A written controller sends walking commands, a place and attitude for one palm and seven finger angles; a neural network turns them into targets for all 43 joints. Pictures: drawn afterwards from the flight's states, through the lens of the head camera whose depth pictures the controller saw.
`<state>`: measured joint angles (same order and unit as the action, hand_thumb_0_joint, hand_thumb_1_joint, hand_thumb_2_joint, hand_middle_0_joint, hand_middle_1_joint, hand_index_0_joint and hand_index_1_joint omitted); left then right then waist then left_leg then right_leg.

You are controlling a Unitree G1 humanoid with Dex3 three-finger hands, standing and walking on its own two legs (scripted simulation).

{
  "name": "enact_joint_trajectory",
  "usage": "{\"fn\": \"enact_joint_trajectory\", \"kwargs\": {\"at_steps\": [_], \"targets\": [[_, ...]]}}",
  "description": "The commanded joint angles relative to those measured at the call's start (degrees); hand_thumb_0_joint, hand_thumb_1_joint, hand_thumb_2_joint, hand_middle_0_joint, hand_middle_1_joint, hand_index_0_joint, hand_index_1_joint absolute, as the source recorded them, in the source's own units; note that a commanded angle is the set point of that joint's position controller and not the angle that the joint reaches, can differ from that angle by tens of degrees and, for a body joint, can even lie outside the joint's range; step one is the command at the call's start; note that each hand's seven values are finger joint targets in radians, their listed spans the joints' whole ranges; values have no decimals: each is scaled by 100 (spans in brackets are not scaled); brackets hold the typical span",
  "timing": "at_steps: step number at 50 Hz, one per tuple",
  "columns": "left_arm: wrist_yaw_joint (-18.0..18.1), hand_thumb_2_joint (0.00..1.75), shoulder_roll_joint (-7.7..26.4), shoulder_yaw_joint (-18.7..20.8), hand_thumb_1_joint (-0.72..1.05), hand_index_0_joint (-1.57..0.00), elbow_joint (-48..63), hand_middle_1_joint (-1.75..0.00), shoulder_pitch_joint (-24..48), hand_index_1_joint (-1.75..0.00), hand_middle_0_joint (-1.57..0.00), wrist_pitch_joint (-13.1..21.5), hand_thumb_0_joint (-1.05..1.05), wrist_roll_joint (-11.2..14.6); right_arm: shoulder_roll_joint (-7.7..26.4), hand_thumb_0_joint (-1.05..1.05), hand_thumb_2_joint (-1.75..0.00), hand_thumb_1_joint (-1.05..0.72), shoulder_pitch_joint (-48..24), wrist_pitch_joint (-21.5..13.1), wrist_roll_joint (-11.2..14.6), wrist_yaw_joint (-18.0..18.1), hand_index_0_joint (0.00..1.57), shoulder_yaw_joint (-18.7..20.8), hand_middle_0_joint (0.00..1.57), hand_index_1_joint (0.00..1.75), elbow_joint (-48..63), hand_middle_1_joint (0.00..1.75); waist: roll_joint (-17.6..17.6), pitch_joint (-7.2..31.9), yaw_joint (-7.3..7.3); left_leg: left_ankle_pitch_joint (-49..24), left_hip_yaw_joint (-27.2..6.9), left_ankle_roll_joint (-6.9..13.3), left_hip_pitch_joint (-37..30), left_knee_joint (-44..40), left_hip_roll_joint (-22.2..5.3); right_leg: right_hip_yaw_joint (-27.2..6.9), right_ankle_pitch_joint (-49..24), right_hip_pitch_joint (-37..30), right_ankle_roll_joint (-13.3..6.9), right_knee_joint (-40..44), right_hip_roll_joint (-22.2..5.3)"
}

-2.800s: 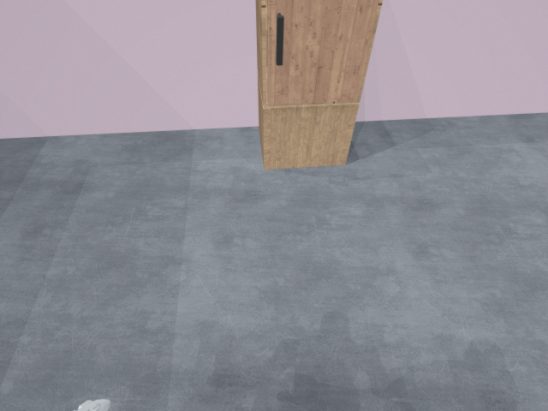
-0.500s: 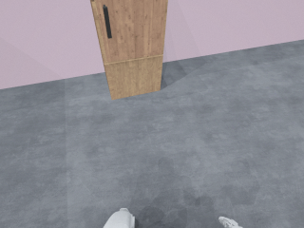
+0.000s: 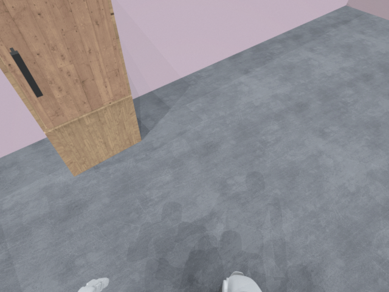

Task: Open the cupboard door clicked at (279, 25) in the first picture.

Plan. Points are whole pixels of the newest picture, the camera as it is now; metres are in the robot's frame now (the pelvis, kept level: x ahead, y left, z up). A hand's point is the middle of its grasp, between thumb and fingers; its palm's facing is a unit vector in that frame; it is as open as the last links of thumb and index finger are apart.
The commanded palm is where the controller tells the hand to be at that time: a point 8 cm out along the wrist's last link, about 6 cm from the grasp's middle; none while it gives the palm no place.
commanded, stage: walk to a spot facing it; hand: left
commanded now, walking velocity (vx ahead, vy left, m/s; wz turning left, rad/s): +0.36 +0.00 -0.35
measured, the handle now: (26, 73) +0.84 +0.63 -0.05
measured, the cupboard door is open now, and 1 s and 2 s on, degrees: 0 0 0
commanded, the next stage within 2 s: turn to face it in 0.52 s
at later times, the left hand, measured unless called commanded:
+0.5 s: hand (122, 254) +0.25 +0.19 -0.20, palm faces -0.05 -0.98 -0.18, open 7.3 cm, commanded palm none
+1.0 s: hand (156, 172) +0.48 +0.12 -0.17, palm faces -0.08 -0.98 -0.20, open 7.3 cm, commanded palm none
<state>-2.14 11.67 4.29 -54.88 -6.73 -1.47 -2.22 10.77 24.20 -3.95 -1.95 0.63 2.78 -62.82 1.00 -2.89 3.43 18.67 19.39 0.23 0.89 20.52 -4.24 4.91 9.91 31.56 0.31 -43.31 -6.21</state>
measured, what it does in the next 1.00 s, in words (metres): walks ahead: right foot, then left foot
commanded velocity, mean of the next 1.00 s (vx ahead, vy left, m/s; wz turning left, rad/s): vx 0.18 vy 0.00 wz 0.08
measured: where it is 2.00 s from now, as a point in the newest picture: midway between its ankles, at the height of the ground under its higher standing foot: (199, 261)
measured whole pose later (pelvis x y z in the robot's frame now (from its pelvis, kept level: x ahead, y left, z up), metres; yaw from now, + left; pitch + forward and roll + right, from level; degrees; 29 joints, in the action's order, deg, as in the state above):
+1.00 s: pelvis +0.36 -0.04 -0.01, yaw -3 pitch +0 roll +0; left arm 1.4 7.2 1.9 -56.5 -6.7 1.9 -1.2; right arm 6.8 20.6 2.3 -0.7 0.1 2.6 -64.4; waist -1.8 -4.0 3.4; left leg 30.7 5.1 -2.5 19.5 54.7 -4.2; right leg 11.3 15.4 17.2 -0.7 -33.2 -5.7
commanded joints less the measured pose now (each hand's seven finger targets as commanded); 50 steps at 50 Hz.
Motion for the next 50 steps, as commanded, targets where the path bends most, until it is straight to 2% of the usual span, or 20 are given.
{"fn": "enact_joint_trajectory", "kwargs": {"at_steps": [1, 3, 4, 5, 6, 8, 10, 12, 19, 23, 25, 26, 28, 32, 38, 43, 44, 46, 47, 50], "targets": [[-37, 90, 75, -56, 90, -20, 558, -30, 632, -30, -20, 208, 0, 23, 704, 0, -90, -90, 444, -51, -21, 26, 20, 118, 20, 30, 140, 30, -747, -361, -2, -2864, -696, 597, -235, -394, -1661, 331, 410, -47, -246, 610, 258], [-15, 90, 222, -11, 90, -20, 303, -30, -164, -30, -20, 298, 0, 12, 785, 0, -90, -90, 381, -26, 13, 30, 20, 110, 20, 30, 157, 30, -683, 198, -397, -4403, -371, 413, -202, 934, -1436, 645, 440, -1369, -439, 1214, 663], [21, 90, 499, 67, 90, -20, 3, -30, -1094, -30, -20, 366, 0, -6, 811, 0, -90, -90, 227, -32, 74, -1, 20, 103, 20, 30, 215, 30, -477, 749, -861, -4254, -175, 197, 514, 2151, -1275, 518, -31, -2897, -570, 1442, 609], [120, 90, 1165, 234, 90, -20, -203, -30, -1909, -30, -20, 432, 0, -8, 510, 0, -90, -90, 249, -39, 159, -72, 20, 51, 20, 30, 380, 30, 681, 1456, -1165, -1923, -14, -70, 2263, 3900, -769, -1285, -195, -4602, -1045, 1642, -812], [167, 90, 1588, 290, 90, -20, -358, -30, -2327, -30, -20, 427, 0, 135, 311, 0, -90, -90, -42, -52, 164, -25, 20, 15, 20, 30, 610, 30, 1064, 1658, -1123, 1500, -646, -247, 3620, 5448, -65, -3193, -1650, -5202, -1648, 2099, -1931], [227, 90, 1322, 217, 90, -20, -190, -30, -1560, -30, -20, 407, 0, 172, 383, 0, -90, -90, -556, -4, 141, -12, 20, 96, 20, 30, 653, 30, 469, 897, -882, 726, -1585, -158, 3872, 5867, -506, -2694, -664, -3825, -1520, 2574, -1700], [284, 90, 804, 81, 90, -20, -95, -30, -873, -30, -20, 463, 0, 143, 264, 0, -90, -90, -387, 118, 50, -40, 20, 88, 20, 30, 475, 30, 83, 323, -420, 135, -1671, -188, 3321, 5125, -762, -1660, -316, -2463, -1172, 2883, -1214], [282, 90, 604, 18, 90, -20, -108, -30, -680, -30, -20, 511, 0, 94, 97, 0, -90, -90, -50, 230, 23, -59, 20, 70, 20, 30, 334, 30, 448, 92, -157, -10, -1504, -281, 2903, 4446, -713, -1023, -309, -1741, -1018, 3046, -908], [230, 90, 726, 44, 90, -20, -207, -30, -882, -30, -20, 515, 0, 75, 89, 0, -90, -90, -853, 148, 44, -208, 20, 88, 20, 30, 709, 30, 779, -178, -314, -503, -1284, -248, 2249, 2164, -427, -1041, 828, -1468, -969, 3110, -740], [196, 90, 683, 52, 90, -20, -228, -30, -840, -30, -20, 423, 0, 115, 537, 0, -90, -90, -81, 21, 32, -135, 20, 156, 20, 30, 474, 30, -163, 49, 113, -609, -1154, -230, 358, 850, -215, -710, 739, -1021, -634, 1681, -204], [136, 90, 171, -55, 90, -20, 25, -30, -912, -30, -20, 405, 0, 147, 1539, 0, -90, -90, 871, 7, -60, -51, 20, 341, 20, 30, 373, 30, -2379, 400, 348, 429, -4094, 549, -500, -755, -2372, 112, 2433, 400, -179, -1541, 767], [182, 90, 389, -9, 90, -20, 47, -30, -668, -30, -20, 365, 0, 87, 1280, 0, -90, -90, 631, 24, -49, 29, 20, 260, 20, 30, 349, 30, -2024, 284, 344, 828, -4286, 595, -120, -1059, -2518, -460, 2205, 619, -214, -2467, 500], [70, 90, 372, 52, 90, -20, -33, -30, -519, -30, -20, 362, 0, 66, 856, 0, -90, -90, -107, -30, -4, 55, 20, 123, 20, 30, 591, 30, -845, -198, 23, 101, -3160, 573, 504, -953, -2173, -547, 1255, 756, -180, -2898, 76], [82, 90, 52, 8, 90, -20, -239, -30, -1052, -30, -20, 179, 0, 70, 538, 0, -90, -90, -425, -119, 54, 108, 20, 19, 20, 30, 554, 30, -837, 127, -343, -2788, -1408, 517, 727, -608, -1574, -357, 667, 94, 80, -2398, 14], [234, 90, -184, -181, 90, -20, -218, -30, -699, -30, -20, 239, 0, 90, 452, 0, -90, -90, -186, 5, 72, 72, 20, 37, 20, 30, 171, 30, -1042, 247, -232, -4224, -1245, 686, 440, -149, -1184, 200, 448, -735, 198, 116, 195], [299, 90, 128, -86, 90, -20, -206, -30, -805, -30, -20, 299, 0, 125, 513, 0, -90, -90, -364, 228, 100, 56, 20, 142, 20, 30, 149, 30, -941, 343, -456, -3136, -1706, 357, 806, 669, -962, 324, -435, -1881, 242, 1730, 223], [340, 90, 407, -24, 90, -20, -278, -30, -1082, -30, -20, 344, 0, 111, 357, 0, -90, -90, -333, 238, 136, 23, 20, 133, 20, 30, 197, 30, -422, 557, -561, -2220, -1491, 115, 1446, 1162, -696, -72, -1605, -2776, 146, 1791, -267], [408, 90, 1116, 126, 90, -20, -303, -30, -1613, -30, -20, 355, 0, 103, -12, 0, -90, -90, -342, 352, 177, 17, 20, 91, 20, 30, 484, 30, 1387, 966, -744, 1814, -1289, -258, 2733, 3307, 110, -1372, -3867, -3585, -819, 2072, -2280], [436, 90, 1051, 134, 90, -20, -249, -30, -1410, -30, -20, 357, 0, 103, 56, 0, -90, -90, -476, 433, 150, 38, 20, 101, 20, 30, 515, 30, 1595, 976, -736, 1873, -1692, -265, 2892, 4028, -17, -1384, -3633, -3279, -978, 2205, -2227], [491, 90, 614, 37, 90, -20, 32, -30, -637, -30, -20, 264, 0, 99, 122, 0, -90, -90, -645, 548, 138, -61, 20, 179, 20, 30, 480, 30, 698, 467, -414, 958, -1725, -310, 2977, 4693, -218, -380, -2150, -2498, -753, 2318, -1713]]}}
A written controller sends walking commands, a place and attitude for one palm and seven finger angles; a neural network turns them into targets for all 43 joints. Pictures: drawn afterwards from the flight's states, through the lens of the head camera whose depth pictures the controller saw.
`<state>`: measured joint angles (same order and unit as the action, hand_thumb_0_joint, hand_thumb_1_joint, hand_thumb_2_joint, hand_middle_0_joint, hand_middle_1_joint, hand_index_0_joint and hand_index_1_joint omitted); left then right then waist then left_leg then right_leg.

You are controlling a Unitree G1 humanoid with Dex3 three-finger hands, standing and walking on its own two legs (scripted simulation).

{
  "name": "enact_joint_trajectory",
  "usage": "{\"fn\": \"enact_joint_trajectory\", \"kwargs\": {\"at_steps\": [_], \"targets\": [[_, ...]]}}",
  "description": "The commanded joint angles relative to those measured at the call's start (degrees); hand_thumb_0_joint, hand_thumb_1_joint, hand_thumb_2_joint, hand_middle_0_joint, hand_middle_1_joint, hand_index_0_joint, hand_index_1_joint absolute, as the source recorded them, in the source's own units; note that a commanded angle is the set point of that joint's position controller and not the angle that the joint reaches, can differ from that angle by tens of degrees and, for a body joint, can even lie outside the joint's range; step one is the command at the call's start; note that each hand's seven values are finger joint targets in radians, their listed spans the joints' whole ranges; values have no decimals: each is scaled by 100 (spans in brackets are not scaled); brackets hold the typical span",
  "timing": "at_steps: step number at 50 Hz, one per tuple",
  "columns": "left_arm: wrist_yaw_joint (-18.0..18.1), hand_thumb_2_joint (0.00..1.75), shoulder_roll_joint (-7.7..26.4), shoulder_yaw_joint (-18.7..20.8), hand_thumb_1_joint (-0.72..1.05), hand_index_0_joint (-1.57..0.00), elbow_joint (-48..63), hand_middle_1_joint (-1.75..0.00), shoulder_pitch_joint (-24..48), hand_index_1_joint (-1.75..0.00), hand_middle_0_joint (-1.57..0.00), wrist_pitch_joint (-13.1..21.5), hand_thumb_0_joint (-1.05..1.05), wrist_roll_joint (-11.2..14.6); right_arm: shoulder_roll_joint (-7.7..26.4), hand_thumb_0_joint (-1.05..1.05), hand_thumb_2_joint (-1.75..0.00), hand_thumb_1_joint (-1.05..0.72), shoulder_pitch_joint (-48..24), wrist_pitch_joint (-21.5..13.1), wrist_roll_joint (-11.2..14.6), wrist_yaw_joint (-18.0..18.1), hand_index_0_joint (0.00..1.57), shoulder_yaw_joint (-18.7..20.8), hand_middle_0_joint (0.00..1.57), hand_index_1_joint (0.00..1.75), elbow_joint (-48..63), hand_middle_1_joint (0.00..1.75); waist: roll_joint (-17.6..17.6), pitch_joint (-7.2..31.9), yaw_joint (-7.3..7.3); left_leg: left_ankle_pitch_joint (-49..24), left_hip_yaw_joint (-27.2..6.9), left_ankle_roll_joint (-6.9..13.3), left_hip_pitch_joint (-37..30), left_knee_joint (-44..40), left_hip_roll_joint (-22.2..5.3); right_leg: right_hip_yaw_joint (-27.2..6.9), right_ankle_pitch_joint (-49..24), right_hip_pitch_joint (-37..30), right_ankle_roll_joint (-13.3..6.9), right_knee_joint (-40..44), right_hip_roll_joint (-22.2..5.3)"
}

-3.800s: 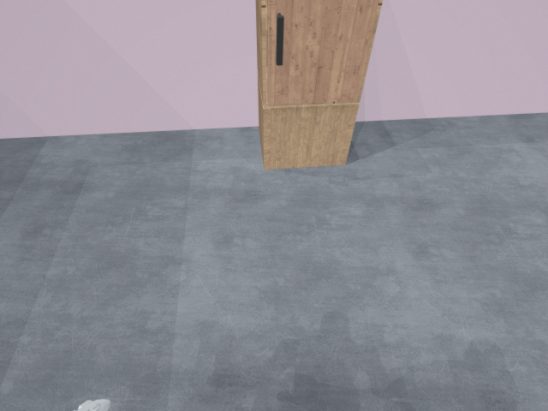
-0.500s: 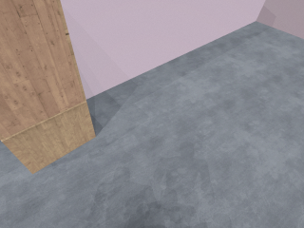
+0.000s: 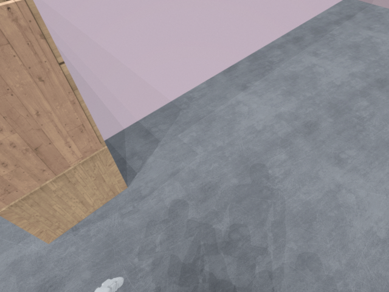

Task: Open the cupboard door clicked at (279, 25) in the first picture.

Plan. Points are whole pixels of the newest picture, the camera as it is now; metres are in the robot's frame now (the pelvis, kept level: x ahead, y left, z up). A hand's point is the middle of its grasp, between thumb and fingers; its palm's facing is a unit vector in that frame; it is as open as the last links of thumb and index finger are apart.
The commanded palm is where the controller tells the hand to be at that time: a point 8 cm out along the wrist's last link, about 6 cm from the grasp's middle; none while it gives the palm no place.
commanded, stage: turn to face it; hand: left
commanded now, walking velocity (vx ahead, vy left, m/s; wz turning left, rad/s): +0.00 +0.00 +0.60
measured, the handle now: out of the picture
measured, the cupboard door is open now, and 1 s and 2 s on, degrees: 0 0 0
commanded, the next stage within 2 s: take the last steps up to it in 1.06 s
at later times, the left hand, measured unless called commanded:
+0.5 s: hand out of the picture +0.04 +0.28 -0.16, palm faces +0.32 -0.91 -0.26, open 7.4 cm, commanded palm none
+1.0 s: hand out of the picture -0.02 +0.17 -0.14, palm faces +0.56 -0.78 -0.27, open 7.4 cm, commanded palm none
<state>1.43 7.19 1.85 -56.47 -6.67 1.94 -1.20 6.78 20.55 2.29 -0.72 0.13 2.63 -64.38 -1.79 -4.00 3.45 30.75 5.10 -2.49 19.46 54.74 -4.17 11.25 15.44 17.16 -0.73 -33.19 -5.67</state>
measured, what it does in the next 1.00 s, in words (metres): steps on the spot, turning left: left foot, then right foot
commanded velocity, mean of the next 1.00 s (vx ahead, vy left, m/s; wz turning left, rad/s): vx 0.00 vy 0.00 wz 0.51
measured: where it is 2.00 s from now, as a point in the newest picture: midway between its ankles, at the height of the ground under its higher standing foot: outside the picture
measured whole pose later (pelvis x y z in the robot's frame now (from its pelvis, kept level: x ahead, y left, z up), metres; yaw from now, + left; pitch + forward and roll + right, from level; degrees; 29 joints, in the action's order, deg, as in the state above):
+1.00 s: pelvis +0.04 -0.03 +0.01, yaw +35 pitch +0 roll +3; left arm 1.4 9.2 1.0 -51.3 -13.8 -0.2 -1.5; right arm 15.4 9.2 5.1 -1.2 -1.6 4.5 -54.9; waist -1.6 -4.4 0.4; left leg 24.1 0.1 -4.4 24.9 58.5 -1.7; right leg 9.4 16.6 11.9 -0.9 -29.1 -6.2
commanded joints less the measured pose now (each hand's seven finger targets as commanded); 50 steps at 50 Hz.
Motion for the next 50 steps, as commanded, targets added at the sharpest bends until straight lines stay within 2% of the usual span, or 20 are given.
{"fn": "enact_joint_trajectory", "kwargs": {"at_steps": [1, 8, 11, 12, 13, 14, 16, 18, 20, 25, 29, 32, 34, 35, 36, 37, 38, 40, 41, 50], "targets": [[139, 90, 1067, 276, 90, -20, 279, -30, -484, -30, -20, -80, 0, -28, 480, 0, -90, -90, -224, -34, -2, -41, 20, 194, 20, 30, 671, 30, 1059, 502, -305, -368, -235, -71, 1028, 1098, -225, -724, -2349, -813, -565, 1360, -1695], [90, 90, 1387, 418, 90, -20, 538, -30, -309, -30, -20, -194, 0, -77, 620, 0, -90, -90, -744, -18, -28, -159, 20, 211, 20, 30, 1201, 30, 1369, 274, -355, -714, 258, -43, 517, -787, -142, -102, -1526, -522, -442, 1041, -1741], [30, 90, 1465, 447, 90, -20, 643, -30, -327, -30, -20, -274, 0, -15, 971, 0, -90, -90, -516, -78, -59, -175, 20, 272, 20, 30, 1322, 30, 764, 577, -156, -1752, 442, 26, -443, -2164, 17, 214, -1168, -350, -115, 40, -1536], [-8, 90, 1311, 435, 90, -20, 746, -30, -343, -30, -20, -323, 0, 19, 1411, 0, -90, -90, -207, -125, -79, -173, 20, 367, 20, 30, 1306, 30, -257, 712, 23, -2587, -428, 261, -1031, -2872, -414, 353, -313, 267, 188, -981, -1133], [-62, 90, 937, 359, 90, -20, 1049, -30, -197, -30, -20, -349, 0, 57, 2080, 0, -90, -90, 61, -165, -111, -133, 20, 521, 20, 30, 1382, 30, -1992, 594, 187, -4137, -2583, 1049, -1417, -3588, -1846, 319, 2296, 1685, 678, -2394, -298], [-21, 90, 1047, 307, 90, -20, 1177, -30, 169, -30, -20, -402, 0, -20, 2257, 0, -90, -90, 221, -173, -89, -59, 20, 525, 20, 30, 1254, 30, -1669, 780, 346, -3750, -3104, 1410, -1263, -3755, -2179, -576, 2438, 1792, 583, -3369, -176], [-56, 90, 1046, 363, 90, -20, 1114, -30, 204, -30, -20, -353, 0, 1, 2015, 0, -90, -90, -445, -192, -78, 16, 20, 445, 20, 30, 1471, 30, -1116, 690, 64, -2797, -2658, 1328, -980, -3660, -1701, -1020, 1509, 2049, 552, -3804, -208], [-113, 90, 1137, 397, 90, -20, 888, -30, -229, -30, -20, -351, 0, -9, 1745, 0, -90, -90, -1044, -237, -71, 28, 20, 336, 20, 30, 1682, 30, -758, 752, -236, -2942, -1804, 1066, -921, -3577, -1116, -1029, 739, 1736, 590, -3615, -182], [-117, 90, 1175, 391, 90, -20, 815, -30, -396, -30, -20, -363, 0, 10, 1732, 0, -90, -90, -1093, -252, -41, 30, 20, 324, 20, 30, 1729, 30, -652, 866, -272, -3310, -1584, 1065, -1010, -3572, -953, -1026, 586, 1504, 620, -3310, -108], [-71, 90, 1195, 346, 90, -20, 984, -30, -153, -30, -20, -374, 0, 36, 1827, 0, -90, -90, -849, -180, -52, 4, 20, 386, 20, 30, 1664, 30, -475, 821, -89, -3334, -2038, 1255, -1286, -3559, -982, -1063, 876, 1353, 642, -2349, 72], [-37, 90, 1144, 312, 90, -20, 1081, -30, -143, -30, -20, -352, 0, 73, 1893, 0, -90, -90, -839, -124, -66, -14, 20, 430, 20, 30, 1648, 30, -707, 871, -70, -3554, -2347, 1292, -1250, -3395, -910, -1097, 1030, 1032, 592, -1667, 237], [-6, 90, 1143, 288, 90, -20, 1053, -30, -449, -30, -20, -320, 0, 101, 1893, 0, -90, -90, -1079, -69, -71, -37, 20, 454, 20, 30, 1710, 30, -781, 911, -214, -3639, -2507, 1199, -806, -3230, -730, -1028, 893, 268, 512, -747, 417], [18, 90, 1220, 317, 90, -20, 970, -30, -895, -30, -20, -271, 0, 109, 1800, 0, -90, -90, -1283, -40, -29, -57, 20, 459, 20, 30, 1789, 30, -546, 911, -458, -3118, -2420, 927, -105, -2916, -454, -941, 66, -737, 448, 443, 437], [48, 90, 1507, 360, 90, -20, 967, -30, -1084, -30, -20, -212, 0, 52, 1600, 0, -90, -90, -1323, -35, 18, -90, 20, 437, 20, 30, 1831, 30, 86, 943, -574, -2443, -2104, 594, 544, -2279, -58, -1470, -26, -1384, 283, 1386, -109], [85, 90, 2038, 461, 90, -20, 1032, -30, -1105, -30, -20, -162, 0, -52, 1153, 0, -90, -90, -1234, -46, 50, -115, 20, 368, 20, 30, 1964, 30, 1825, 831, -579, -565, -911, 60, 1610, -931, 848, -3156, -181, -1724, -346, 1935, -1750], [87, 90, 2077, 426, 90, -20, 1143, -30, -844, -30, -20, -182, 0, -7, 1393, 0, -90, -90, -1299, -14, -41, -104, 20, 413, 20, 30, 1961, 30, 1713, 704, -542, 156, -939, 58, 1503, 282, 699, -3222, -479, -931, -771, 1949, -2279], [102, 90, 1846, 414, 90, -20, 1185, -30, -557, -30, -20, -169, 0, 3, 1392, 0, -90, -90, -1334, 49, -66, -120, 20, 430, 20, 30, 1852, 30, 1579, 473, -416, -66, -1051, 75, 1405, 988, 552, -2964, -597, -486, -777, 1894, -1956], [87, 90, 1469, 291, 90, -20, 1230, -30, -82, -30, -20, -158, 0, 7, 1288, 0, -90, -90, -1053, 106, -59, -182, 20, 416, 20, 30, 1604, 30, 1056, 147, -108, -767, -867, -19, 1373, 1585, 362, -1833, -1240, -279, -554, 1576, -1348], [75, 90, 1379, 261, 90, -20, 1220, -30, -125, -30, -20, -129, 0, -3, 1213, 0, -90, -90, -994, 108, -63, -195, 20, 378, 20, 30, 1529, 30, 1129, 152, -127, -966, -744, -75, 1329, 1629, 341, -1480, -1602, -397, -483, 1462, -1175], [60, 90, 1628, 328, 90, -20, 630, -30, -1257, -30, -20, -138, 0, -71, 1011, 0, -90, -90, -1777, 68, 10, -138, 20, 173, 20, 30, 1521, 30, 1319, 457, -701, -352, -220, -146, 717, -449, 317, -1192, -3087, -1417, -749, 1134, -1398]]}}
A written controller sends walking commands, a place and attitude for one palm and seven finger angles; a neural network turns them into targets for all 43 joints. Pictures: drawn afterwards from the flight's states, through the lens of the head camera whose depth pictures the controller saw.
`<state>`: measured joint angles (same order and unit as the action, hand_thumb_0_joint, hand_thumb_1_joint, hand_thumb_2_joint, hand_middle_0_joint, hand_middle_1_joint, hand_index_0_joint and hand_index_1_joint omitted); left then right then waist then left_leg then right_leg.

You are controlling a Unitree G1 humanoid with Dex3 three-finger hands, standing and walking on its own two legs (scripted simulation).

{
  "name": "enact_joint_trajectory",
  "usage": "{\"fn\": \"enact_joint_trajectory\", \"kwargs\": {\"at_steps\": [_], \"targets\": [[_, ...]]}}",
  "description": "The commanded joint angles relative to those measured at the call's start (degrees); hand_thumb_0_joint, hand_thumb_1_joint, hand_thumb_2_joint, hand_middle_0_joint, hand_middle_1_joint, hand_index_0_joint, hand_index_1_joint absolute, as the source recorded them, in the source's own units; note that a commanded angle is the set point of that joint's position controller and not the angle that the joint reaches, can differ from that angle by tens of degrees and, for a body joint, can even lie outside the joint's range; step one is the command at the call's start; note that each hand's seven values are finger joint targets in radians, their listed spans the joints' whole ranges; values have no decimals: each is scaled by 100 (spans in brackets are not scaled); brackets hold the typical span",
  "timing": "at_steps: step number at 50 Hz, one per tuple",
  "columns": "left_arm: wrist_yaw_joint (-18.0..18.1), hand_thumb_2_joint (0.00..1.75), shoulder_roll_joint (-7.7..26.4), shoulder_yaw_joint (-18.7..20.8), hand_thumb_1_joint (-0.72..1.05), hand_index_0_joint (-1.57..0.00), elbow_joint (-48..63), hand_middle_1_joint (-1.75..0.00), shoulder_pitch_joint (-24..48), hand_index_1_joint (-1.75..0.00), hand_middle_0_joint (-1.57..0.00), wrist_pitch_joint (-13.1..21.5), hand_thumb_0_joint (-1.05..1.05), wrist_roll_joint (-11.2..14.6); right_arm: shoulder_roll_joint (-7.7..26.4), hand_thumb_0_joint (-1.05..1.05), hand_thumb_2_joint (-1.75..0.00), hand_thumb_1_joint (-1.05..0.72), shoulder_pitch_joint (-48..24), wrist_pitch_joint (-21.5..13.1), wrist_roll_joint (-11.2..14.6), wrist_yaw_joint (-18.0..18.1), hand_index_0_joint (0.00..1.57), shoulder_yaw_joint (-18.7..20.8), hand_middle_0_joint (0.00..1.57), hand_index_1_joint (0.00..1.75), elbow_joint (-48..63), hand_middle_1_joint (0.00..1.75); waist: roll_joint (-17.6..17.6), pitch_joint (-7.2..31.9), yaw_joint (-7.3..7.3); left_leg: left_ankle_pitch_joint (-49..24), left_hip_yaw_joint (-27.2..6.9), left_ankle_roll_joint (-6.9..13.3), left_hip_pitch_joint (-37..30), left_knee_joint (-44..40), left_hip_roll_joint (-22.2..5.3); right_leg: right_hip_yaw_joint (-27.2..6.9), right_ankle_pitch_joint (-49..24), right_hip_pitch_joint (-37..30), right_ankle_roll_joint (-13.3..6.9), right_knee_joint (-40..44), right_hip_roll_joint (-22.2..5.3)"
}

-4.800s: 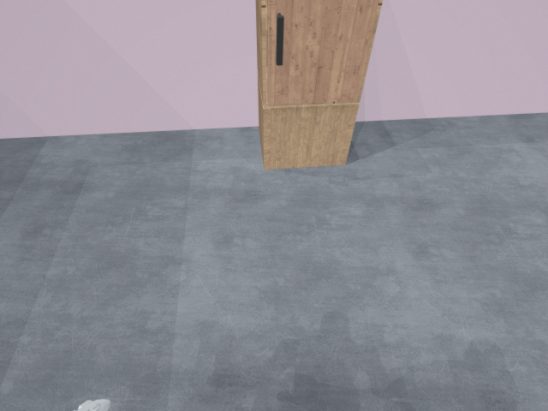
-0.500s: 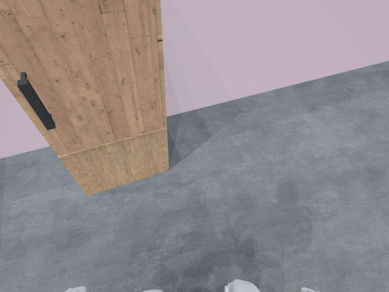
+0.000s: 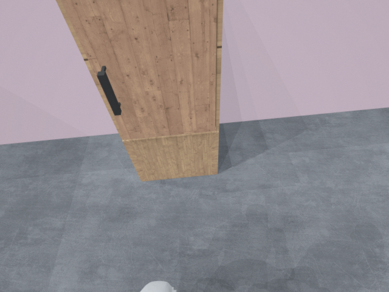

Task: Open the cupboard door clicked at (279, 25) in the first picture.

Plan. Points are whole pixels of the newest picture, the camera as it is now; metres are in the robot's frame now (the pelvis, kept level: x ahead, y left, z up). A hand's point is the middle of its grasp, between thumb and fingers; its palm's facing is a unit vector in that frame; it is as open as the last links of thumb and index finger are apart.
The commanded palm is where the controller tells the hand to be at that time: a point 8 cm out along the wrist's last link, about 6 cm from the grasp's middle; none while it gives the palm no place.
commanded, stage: turn to face it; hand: left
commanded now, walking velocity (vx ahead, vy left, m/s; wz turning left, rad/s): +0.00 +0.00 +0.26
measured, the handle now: (111, 91) +0.75 +0.35 -0.05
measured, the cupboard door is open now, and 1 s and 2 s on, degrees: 0 0 0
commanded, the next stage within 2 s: take the last steps up to it in 0.06 s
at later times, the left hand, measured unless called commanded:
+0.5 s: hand out of the picture +0.03 +0.23 -0.17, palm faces +0.13 -0.96 -0.23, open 7.4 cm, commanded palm none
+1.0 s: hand out of the picture +0.04 +0.22 -0.19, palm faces +0.25 -0.96 -0.13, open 7.4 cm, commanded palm none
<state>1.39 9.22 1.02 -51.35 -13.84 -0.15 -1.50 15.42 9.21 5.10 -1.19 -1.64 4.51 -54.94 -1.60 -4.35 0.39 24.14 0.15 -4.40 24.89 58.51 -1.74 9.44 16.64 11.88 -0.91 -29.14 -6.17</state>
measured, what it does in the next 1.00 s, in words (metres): walks ahead: left foot, then right foot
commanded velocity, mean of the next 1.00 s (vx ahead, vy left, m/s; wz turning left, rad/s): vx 0.23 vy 0.02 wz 0.08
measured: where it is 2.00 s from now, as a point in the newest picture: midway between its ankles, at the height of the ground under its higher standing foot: outside the picture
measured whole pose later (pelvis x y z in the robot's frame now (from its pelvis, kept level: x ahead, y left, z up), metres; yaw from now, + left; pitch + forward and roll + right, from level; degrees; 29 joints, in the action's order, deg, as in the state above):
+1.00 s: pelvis +0.16 +0.09 -0.02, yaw +9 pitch -1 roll -1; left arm 1.0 6.6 1.9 -66.7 -25.1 2.0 -1.1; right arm 9.6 9.5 -2.8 -1.7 -1.2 2.4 -59.0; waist 1.2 -4.2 -1.9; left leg 10.0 7.7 1.7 22.9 35.5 -3.8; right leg 6.5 28.3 5.1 1.7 -38.6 -5.7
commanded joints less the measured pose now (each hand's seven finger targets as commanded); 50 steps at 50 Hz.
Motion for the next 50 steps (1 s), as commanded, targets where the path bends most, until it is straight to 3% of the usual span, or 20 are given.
{"fn": "enact_joint_trajectory", "kwargs": {"at_steps": [1, 6, 7, 8, 9, 13, 21, 24, 25, 26, 27, 28, 31, 34, 43, 46, 47, 48, 49, 50], "targets": [[61, 90, 1503, 432, 90, -20, 68, -30, -535, -30, -20, 65, 0, -48, 124, 0, -90, -90, -612, -232, 71, 50, 20, -44, 20, 30, 556, 30, 1328, 549, -382, 342, 322, 79, 34, -1118, 82, -963, -3351, -939, -746, 651, -1366], [50, 90, 1457, 464, 90, -20, -110, -30, -229, -30, -20, -9, 0, 31, 224, 0, -90, -90, 64, -372, 70, 105, 20, -77, 20, 30, 310, 30, 1221, 848, -21, -1162, 552, 260, -1573, -3522, 81, -480, -2786, -406, -205, -129, -1130], [27, 90, 1259, 428, 90, -20, -61, -30, -283, -30, -20, -42, 0, 86, 599, 0, -90, -90, 216, -433, 32, 116, 20, -9, 20, 30, 286, 30, 276, 1011, 59, -2184, -35, 466, -2420, -3848, -515, -176, -1810, 319, 113, -817, -804], [-7, 90, 871, 325, 90, -20, 75, -30, -348, -30, -20, -64, 0, 101, 1069, 0, -90, -90, 333, -451, -7, 135, 20, 82, 20, 30, 289, 30, -1261, 1012, 91, -4092, -1533, 1115, -2962, -3803, -1841, -11, 883, 1615, 450, -1676, -189], [6, 90, 823, 255, 90, -20, 129, -30, -101, -30, -20, -104, 0, 49, 1162, 0, -90, -90, 432, -394, -2, 167, 20, 85, 20, 30, 238, 30, -1153, 884, 199, -4110, -1552, 1565, -2487, -3909, -2169, -355, 1925, 1628, 435, -2426, -99], [-134, 90, 859, 274, 90, -20, -218, -30, 52, -30, -20, -116, 0, 8, 602, 0, -90, -90, 77, -500, -17, 276, 20, -87, 20, 30, 191, 30, -963, 136, 17, -1400, -1079, 1373, -1740, -4459, -1329, -675, 880, 1921, 385, -3287, -14], [-230, 90, 557, 147, 90, -20, -246, -30, 225, -30, -20, 62, 0, -1, 492, 0, -90, -90, 746, -656, -35, 265, 20, -31, 20, 30, -146, 30, -638, 54, 142, -776, -1093, 1503, -1888, -4575, -1230, -409, 808, 1353, 350, -1312, 132], [-232, 90, 485, 152, 90, -20, -474, -30, -344, -30, -20, 145, 0, -6, 445, 0, -90, -90, 623, -642, -14, 253, 20, -54, 20, 30, -231, 30, -467, 117, -146, -525, -857, 1281, -1348, -4077, -1019, -199, 168, 208, 308, -215, 372], [-215, 90, 611, 203, 90, -20, -606, -30, -702, -30, -20, 200, 0, -15, 338, 0, -90, -90, 611, -652, 11, 242, 20, -68, 20, 30, -270, 30, -119, 192, -326, -329, -666, 1086, -891, -3517, -766, -332, -168, -565, 275, 373, 312], [-165, 90, 949, 283, 90, -20, -767, -30, -1195, -30, -20, 271, 0, -56, 58, 0, -90, -90, 617, -685, 57, 225, 20, -115, 20, 30, -243, 30, 720, 258, -545, 123, -153, 807, 26, -2385, -271, -1267, 514, -1456, 68, 871, -419], [-119, 90, 1476, 404, 90, -20, -862, -30, -1717, -30, -20, 289, 0, -61, -199, 0, -90, -90, 422, -708, 70, 177, 20, -178, 20, 30, 14, 30, 2089, 212, -761, 908, 427, 581, 1157, -918, 291, -3242, 1054, -1878, -520, 1763, -1731], [-77, 90, 1504, 414, 90, -20, -880, -30, -1871, -30, -20, 310, 0, 28, 174, 0, -90, -90, 186, -660, 3, 150, 20, -99, 20, 30, 98, 30, 1836, 126, -819, 886, -96, 620, 1279, -80, 26, -3903, 2002, -1286, -807, 2246, -2034], [-16, 90, 860, 277, 90, -20, -708, -30, -880, -30, -20, 354, 0, 1, 27, 0, -90, -90, 253, -623, -32, 45, 20, -42, 20, 30, -133, 30, 738, -513, -272, -481, -166, 537, 1257, 504, -434, -2519, 1541, -271, -658, 2242, -1549], [-22, 90, 565, 188, 90, -20, -797, -30, -932, -30, -20, 447, 0, 11, -252, 0, -90, -90, 579, -574, -36, 23, 20, -85, 20, 30, -322, 30, 884, -294, -109, -1076, 160, 373, 872, 93, -428, -1306, -231, -249, -486, 2074, -1041], [6, 90, 729, 234, 90, -20, -1210, -30, -1275, -30, -20, 453, 0, -13, -457, 0, -90, -90, -146, -682, 24, -63, 20, -148, 20, 30, -79, 30, 1033, -279, -262, -1230, 668, 427, 250, -1868, -301, -742, -1672, -562, -547, 1626, -1032], [24, 90, 750, 288, 90, -20, -1217, -30, -1083, -30, -20, 382, 0, 8, -278, 0, -90, -90, 614, -771, -2, 19, 20, -112, 20, 30, -307, 30, 796, 9, 159, -1453, 803, 542, -1171, -2785, -90, -491, -1918, -259, -387, 610, -837], [15, 90, 627, 275, 90, -20, -1211, -30, -1086, -30, -20, 360, 0, 25, -2, 0, -90, -90, 1393, -822, -36, 79, 20, -54, 20, 30, -546, 30, 259, 493, 438, -1650, 650, 573, -2133, -3178, -161, -276, -1916, -147, -254, -545, -543], [-19, 90, 313, 238, 90, -20, -1162, -30, -1476, -30, -20, 327, 0, 91, 614, 0, -90, -90, 1954, -872, -110, 167, 20, 72, 20, 30, -672, 30, -1134, 1164, 476, -2304, -935, 995, -3317, -3374, -1452, 57, -128, 937, 3, -2091, 118], [-28, 90, 179, 196, 90, -20, -992, -30, -1398, -30, -20, 334, 0, 94, 896, 0, -90, -90, 2243, -800, -40, 224, 20, 104, 20, 30, -708, 30, -1645, 1308, 505, -2557, -2088, 1458, -3460, -4020, -2276, -201, 1914, 1644, 31, -3396, 539], [8, 90, 214, 172, 90, -20, -917, -30, -1096, -30, -20, 278, 0, 66, 819, 0, -90, -90, 1918, -776, -12, 274, 20, 87, 20, 30, -664, 30, -1425, 1159, 447, -1598, -2112, 1578, -2868, -4310, -2386, -634, 1898, 1885, -43, -4158, 312]]}}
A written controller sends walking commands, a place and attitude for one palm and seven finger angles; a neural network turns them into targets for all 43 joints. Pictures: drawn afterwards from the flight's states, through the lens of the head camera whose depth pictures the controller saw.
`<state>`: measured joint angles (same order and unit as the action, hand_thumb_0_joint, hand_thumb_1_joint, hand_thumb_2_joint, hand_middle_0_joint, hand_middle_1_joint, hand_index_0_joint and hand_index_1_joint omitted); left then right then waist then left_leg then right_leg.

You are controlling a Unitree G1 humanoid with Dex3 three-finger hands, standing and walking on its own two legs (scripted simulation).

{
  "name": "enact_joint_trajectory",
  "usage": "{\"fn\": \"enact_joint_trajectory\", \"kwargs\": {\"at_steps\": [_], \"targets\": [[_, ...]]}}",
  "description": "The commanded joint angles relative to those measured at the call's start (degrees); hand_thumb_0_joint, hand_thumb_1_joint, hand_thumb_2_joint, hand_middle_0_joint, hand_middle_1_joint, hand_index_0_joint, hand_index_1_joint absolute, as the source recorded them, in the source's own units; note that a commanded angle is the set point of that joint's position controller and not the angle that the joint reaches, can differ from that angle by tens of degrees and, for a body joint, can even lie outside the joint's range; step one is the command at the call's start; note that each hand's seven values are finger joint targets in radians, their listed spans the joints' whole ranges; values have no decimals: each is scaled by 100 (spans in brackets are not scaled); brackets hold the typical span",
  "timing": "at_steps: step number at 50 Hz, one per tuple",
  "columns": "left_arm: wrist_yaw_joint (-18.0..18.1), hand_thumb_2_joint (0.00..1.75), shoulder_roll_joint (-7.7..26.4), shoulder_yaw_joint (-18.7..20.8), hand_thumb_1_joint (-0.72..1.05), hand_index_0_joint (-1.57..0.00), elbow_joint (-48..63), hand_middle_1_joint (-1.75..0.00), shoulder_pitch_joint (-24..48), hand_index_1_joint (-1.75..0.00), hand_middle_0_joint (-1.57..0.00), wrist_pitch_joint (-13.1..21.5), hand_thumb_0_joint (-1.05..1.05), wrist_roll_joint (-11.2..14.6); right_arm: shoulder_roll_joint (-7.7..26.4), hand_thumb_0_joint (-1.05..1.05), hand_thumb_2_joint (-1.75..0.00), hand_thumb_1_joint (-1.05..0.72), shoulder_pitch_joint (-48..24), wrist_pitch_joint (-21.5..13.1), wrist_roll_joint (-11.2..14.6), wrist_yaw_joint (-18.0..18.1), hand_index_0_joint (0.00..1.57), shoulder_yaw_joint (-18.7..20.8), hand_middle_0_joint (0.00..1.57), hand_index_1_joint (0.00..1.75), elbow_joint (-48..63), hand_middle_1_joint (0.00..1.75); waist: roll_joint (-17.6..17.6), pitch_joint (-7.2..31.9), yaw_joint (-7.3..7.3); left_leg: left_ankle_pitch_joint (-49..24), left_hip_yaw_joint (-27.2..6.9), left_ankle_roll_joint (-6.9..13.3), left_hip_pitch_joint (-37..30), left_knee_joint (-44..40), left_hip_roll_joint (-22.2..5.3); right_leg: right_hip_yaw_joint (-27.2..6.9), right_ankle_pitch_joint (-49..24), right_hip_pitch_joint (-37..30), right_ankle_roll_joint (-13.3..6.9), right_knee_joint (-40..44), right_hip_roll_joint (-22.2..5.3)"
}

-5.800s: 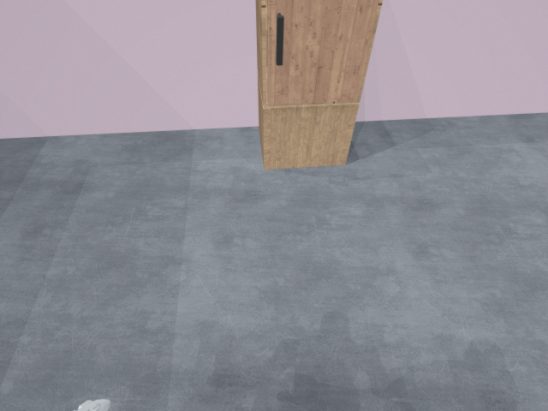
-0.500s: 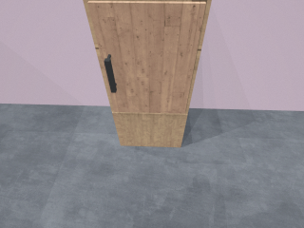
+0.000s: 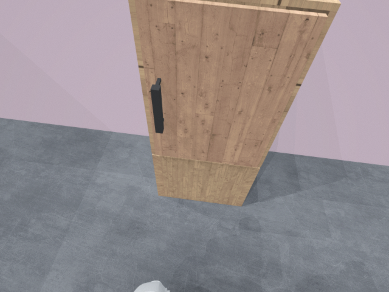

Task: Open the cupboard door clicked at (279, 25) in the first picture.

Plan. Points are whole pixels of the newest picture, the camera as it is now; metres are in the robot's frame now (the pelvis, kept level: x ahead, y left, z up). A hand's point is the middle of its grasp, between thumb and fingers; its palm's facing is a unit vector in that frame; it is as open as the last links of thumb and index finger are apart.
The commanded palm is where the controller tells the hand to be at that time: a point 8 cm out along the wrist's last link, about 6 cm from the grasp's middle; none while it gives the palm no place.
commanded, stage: take the last steps up to it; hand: left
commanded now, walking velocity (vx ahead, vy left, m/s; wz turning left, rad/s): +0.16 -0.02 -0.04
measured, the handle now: (159, 106) +0.62 +0.17 -0.03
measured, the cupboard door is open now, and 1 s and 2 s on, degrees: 0 0 0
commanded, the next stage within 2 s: come to a stop and stand still in 0.04 s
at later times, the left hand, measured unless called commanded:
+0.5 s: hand (131, 273) +0.17 +0.16 -0.15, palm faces -0.01 -0.97 -0.24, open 7.3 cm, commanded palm none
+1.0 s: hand out of the picture +0.04 +0.24 -0.15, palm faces +0.02 -0.96 -0.27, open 7.4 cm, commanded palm none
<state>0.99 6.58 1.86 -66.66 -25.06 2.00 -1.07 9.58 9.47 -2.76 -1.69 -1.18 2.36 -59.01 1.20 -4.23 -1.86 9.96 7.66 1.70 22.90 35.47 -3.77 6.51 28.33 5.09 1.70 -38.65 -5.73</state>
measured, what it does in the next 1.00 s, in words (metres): steps on the spot: right foot, then left foot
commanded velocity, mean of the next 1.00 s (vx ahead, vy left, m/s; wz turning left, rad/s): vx -0.03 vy -0.04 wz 0.00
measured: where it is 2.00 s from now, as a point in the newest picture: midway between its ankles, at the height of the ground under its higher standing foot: outside the picture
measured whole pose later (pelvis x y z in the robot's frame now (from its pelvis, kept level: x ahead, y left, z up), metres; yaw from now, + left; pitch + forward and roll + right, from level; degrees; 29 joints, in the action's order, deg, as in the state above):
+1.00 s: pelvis +0.03 +0.04 +0.00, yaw -2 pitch -2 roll +1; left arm -0.3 11.3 2.0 -55.6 -22.0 -1.6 -2.1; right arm 12.0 16.1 1.0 -2.1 0.5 0.6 -52.3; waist -2.5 1.2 -0.8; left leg 19.5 5.4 1.9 13.9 35.6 -0.3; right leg 2.3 15.9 17.7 -2.6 -35.2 1.1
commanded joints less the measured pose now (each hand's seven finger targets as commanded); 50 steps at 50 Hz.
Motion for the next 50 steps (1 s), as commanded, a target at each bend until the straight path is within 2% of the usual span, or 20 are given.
{"fn": "enact_joint_trajectory", "kwargs": {"at_steps": [1, 3, 6, 11, 15, 18, 19, 20, 22, 25, 32, 33, 35, 36, 37, 39, 42, 46, 48, 50], "targets": [[21, 90, 482, 110, 90, -20, 625, -30, 345, -30, -20, 64, 0, 15, 1110, 0, -90, -90, 1384, 3, 46, 234, 20, 263, 20, 30, -125, 30, -1319, 608, 575, 310, -2576, 966, -2017, -2168, -2030, -454, 195, 2816, -313, -3424, 40], [-70, 90, 431, 131, 90, -20, 565, -30, 497, -30, -20, 32, 0, -34, 592, 0, -90, -90, 892, -70, 34, 247, 20, 97, 20, 30, -15, 30, -720, 40, 314, -44, -1751, 752, -1121, -2350, -1580, -520, -528, 2575, -230, -3075, -197], [-73, 90, 295, 109, 90, -20, 489, -30, 196, -30, -20, -95, 0, -49, 462, 0, -90, -90, 768, -147, 49, 269, 20, 61, 20, 30, 11, 30, -658, 322, 98, -862, -1034, 714, -910, -2370, -1288, -408, -798, 2013, -119, -2321, -152], [37, 90, 286, 14, 90, -20, 618, -30, 460, -30, -20, -228, 0, 3, 463, 0, -90, -90, 539, -60, 46, 311, 20, -16, 20, 30, 15, 30, -522, 316, 15, -2730, -607, 719, -1028, -2002, -1245, -426, -1171, 1497, 23, -704, -29], [85, 90, 622, 41, 90, -20, 758, -30, 681, -30, -20, -264, 0, -3, 619, 0, -90, -90, 510, 117, 70, 334, 20, 74, 20, 30, -96, 30, -670, 223, 55, -2847, -655, 526, -1227, -1437, -1180, -268, -1542, 1011, 4, 578, 121], [117, 90, 1096, 143, 90, -20, 860, -30, 676, -30, -20, -217, 0, -46, 464, 0, -90, -90, 653, 224, 123, 302, 20, 142, 20, 30, -60, 30, 24, 293, 83, -1135, -342, -40, -783, -672, -444, -983, -4341, 488, -312, 1063, -464], [121, 90, 1263, 168, 90, -20, 915, -30, 765, -30, -20, -215, 0, -44, 331, 0, -90, -90, 775, 292, 135, 273, 20, 151, 20, 30, -55, 30, 305, 389, 166, -107, -163, -178, -653, -220, -116, -1351, -5225, 465, -654, 1077, -1018], [129, 90, 1422, 224, 90, -20, 923, -30, 744, -30, -20, -181, 0, -39, 199, 0, -90, -90, 888, 389, 145, 280, 20, 145, 20, 30, -50, 30, 1194, 645, 164, 1358, -57, -304, -499, 500, 197, -1722, -6029, 307, -1101, 1347, -1434], [173, 90, 1380, 256, 90, -20, 1009, -30, 855, -30, -20, -201, 0, -28, 302, 0, -90, -90, 604, 495, 151, 309, 20, 192, 20, 30, 48, 30, 1069, 831, -15, 2507, -629, -303, -165, 2164, 295, -1903, -6307, 293, -1589, 1588, -1676], [235, 90, 1315, 316, 90, -20, 1211, -30, 1294, -30, -20, -240, 0, -54, 316, 0, -90, -90, 597, 534, 144, 288, 20, 213, 20, 30, 85, 30, 387, 948, 80, 2162, -892, -385, 192, 2777, 268, -1459, -5863, 79, -1474, 1479, -1480], [171, 90, 1474, 371, 90, -20, 1302, -30, 1407, -30, -20, -303, 0, -108, 284, 0, -90, -90, 686, 492, 126, 211, 20, 143, 20, 30, 232, 30, 975, 951, 70, 1708, -550, -402, -471, 784, 306, -1442, -3462, 448, -1205, 1810, -1144], [416, 90, 1679, 291, 90, -20, 1433, -30, 1164, -30, -20, -180, 0, -116, 636, 0, -90, -90, 913, 287, 183, 225, 20, 221, 20, 30, 631, 30, 529, 2130, 364, 1909, -226, -510, -389, 448, 530, -1870, -6717, -1019, -1113, 747, -1264], [327, 90, 1394, 184, 90, -20, 1562, -30, 1265, -30, -20, -266, 0, 0, 437, 0, -90, -90, 912, 266, 99, 199, 20, 108, 20, 30, 855, 30, -222, 1634, 371, 742, -325, -242, -1168, -1191, 430, -961, -2776, 345, -670, 468, -653], [254, 90, 1063, 91, 90, -20, 1580, -30, 1272, -30, -20, -317, 0, 46, 682, 0, -90, -90, 927, 246, 18, 205, 20, 113, 20, 30, 874, 30, -930, 890, 326, 773, -1017, -47, -1013, -1527, -142, -534, -1192, 1165, -341, 342, -155], [180, 90, 828, 39, 90, -20, 1597, -30, 1162, -30, -20, -355, 0, 44, 1011, 0, -90, -90, 726, 269, -59, 214, 20, 142, 20, 30, 1018, 30, -1300, 283, 193, 1057, -1789, 303, -141, -1921, -902, -251, -752, 1355, -167, 297, 212], [72, 90, 824, 43, 90, -20, 1573, -30, 1153, -30, -20, -458, 0, -107, 1143, 0, -90, -90, 240, 300, -66, 210, 20, 153, 20, 30, 1225, 30, -1293, -532, 175, 2891, -2052, 402, 766, -2490, -878, -243, -730, 1387, -233, -256, 493], [-99, 90, 882, 88, 90, -20, 1591, -30, 879, -30, -20, -392, 0, -122, 1294, 0, -90, -90, 303, 290, -71, 222, 20, 166, 20, 30, 1209, 30, -933, -590, 184, 2990, -2064, 657, 367, -2400, -985, -337, -674, 1897, -297, -995, 572], [-179, 90, 828, 98, 90, -20, 1577, -30, 497, -30, -20, -262, 0, -107, 1306, 0, -90, -90, 433, 247, -66, 258, 20, 147, 20, 30, 1152, 30, -539, -468, 109, 2566, -1938, 659, 126, -1983, -1013, -349, -681, 1408, -349, 248, 621], [-158, 90, 920, 111, 90, -20, 1501, -30, 202, -30, -20, -211, 0, -107, 1126, 0, -90, -90, 466, 233, -20, 269, 20, 90, 20, 30, 1131, 30, -128, -348, 50, 2539, -1576, 466, 382, -1455, -619, -930, -619, 909, -491, 1155, 467], [-96, 90, 1179, 139, 90, -20, 1442, -30, 80, -30, -20, -101, 0, -79, 728, 0, -90, -90, 561, 228, 23, 250, 20, -36, 20, 30, 1132, 30, 777, -85, 110, 2066, -660, 144, 581, -66, 255, -2617, 572, 814, -1043, 2251, -441]]}}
